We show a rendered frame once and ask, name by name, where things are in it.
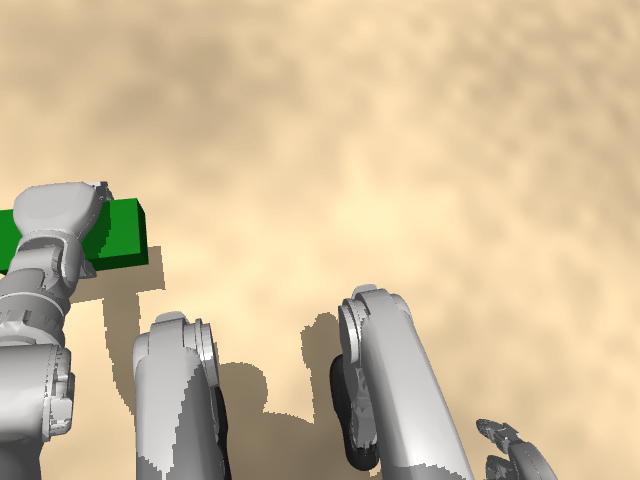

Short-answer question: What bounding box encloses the right robot hand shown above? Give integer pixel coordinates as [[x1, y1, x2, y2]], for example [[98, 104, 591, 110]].
[[476, 419, 558, 480]]

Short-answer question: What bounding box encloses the left robot foot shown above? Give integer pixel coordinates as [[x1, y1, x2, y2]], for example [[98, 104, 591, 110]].
[[214, 386, 232, 480]]

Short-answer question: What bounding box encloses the carton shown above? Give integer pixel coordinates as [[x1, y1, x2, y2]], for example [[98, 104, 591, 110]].
[[0, 198, 149, 276]]

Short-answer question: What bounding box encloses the right robot foot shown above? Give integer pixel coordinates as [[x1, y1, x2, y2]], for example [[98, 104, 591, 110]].
[[330, 354, 380, 471]]

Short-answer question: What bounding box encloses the left robot hand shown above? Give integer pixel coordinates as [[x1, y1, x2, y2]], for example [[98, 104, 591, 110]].
[[13, 181, 114, 279]]

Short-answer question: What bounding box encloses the left robot arm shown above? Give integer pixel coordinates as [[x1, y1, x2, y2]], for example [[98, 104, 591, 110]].
[[0, 230, 83, 480]]

